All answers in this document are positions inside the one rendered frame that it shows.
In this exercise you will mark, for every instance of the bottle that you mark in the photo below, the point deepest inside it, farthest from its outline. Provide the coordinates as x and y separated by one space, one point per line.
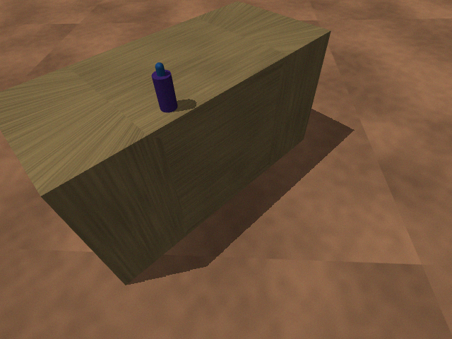
164 88

